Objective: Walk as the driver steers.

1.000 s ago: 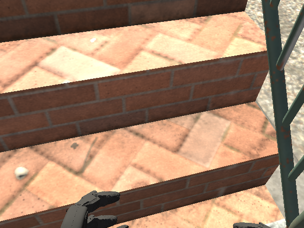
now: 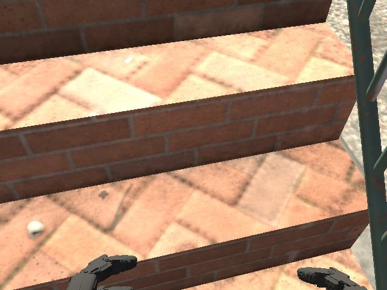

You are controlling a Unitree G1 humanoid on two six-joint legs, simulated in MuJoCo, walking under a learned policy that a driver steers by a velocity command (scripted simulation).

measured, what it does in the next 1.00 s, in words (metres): stands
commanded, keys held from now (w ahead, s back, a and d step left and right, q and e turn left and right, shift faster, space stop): w+shift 1.00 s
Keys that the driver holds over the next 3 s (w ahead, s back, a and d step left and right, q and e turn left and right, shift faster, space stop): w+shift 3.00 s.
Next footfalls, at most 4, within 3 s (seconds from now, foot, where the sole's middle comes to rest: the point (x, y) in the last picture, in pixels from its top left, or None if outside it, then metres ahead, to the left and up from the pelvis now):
none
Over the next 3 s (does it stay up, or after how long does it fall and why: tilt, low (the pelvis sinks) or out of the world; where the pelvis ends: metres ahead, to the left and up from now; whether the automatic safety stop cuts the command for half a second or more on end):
stays up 0.00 0.01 0.00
